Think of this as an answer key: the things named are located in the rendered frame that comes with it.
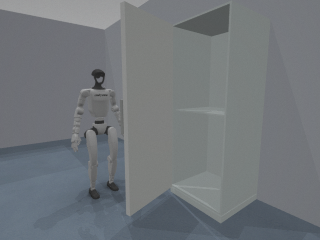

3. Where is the right robot hand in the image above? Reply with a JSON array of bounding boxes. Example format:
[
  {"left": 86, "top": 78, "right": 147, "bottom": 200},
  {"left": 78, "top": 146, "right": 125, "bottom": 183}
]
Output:
[{"left": 71, "top": 133, "right": 82, "bottom": 152}]

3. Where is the right robot forearm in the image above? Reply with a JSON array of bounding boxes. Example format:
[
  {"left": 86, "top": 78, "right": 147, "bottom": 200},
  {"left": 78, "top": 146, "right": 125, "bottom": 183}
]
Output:
[{"left": 72, "top": 107, "right": 82, "bottom": 134}]

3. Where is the robot left upper arm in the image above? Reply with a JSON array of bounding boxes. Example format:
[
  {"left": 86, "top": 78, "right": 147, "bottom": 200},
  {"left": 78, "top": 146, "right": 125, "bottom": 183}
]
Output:
[{"left": 108, "top": 89, "right": 119, "bottom": 112}]

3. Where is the fridge door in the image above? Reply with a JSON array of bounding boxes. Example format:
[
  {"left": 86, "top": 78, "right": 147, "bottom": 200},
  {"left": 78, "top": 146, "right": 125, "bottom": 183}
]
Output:
[{"left": 120, "top": 1, "right": 174, "bottom": 216}]

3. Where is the handle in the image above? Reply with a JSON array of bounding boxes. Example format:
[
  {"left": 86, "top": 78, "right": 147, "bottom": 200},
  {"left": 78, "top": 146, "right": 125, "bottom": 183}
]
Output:
[{"left": 120, "top": 100, "right": 124, "bottom": 134}]

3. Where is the robot right upper arm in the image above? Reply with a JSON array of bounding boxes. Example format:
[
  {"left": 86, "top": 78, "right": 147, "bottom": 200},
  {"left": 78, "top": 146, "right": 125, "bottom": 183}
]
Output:
[{"left": 77, "top": 89, "right": 90, "bottom": 115}]

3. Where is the robot left shin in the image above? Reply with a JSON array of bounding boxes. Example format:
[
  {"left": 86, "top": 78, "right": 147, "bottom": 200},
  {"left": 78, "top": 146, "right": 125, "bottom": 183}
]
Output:
[{"left": 108, "top": 159, "right": 117, "bottom": 184}]

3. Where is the left robot forearm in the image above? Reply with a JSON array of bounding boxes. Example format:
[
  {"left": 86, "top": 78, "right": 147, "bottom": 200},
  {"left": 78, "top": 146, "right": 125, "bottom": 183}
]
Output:
[{"left": 114, "top": 108, "right": 121, "bottom": 126}]

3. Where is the humanoid robot torso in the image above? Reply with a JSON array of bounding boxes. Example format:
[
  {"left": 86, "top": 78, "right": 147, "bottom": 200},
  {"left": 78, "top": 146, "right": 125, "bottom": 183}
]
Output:
[{"left": 87, "top": 87, "right": 110, "bottom": 135}]

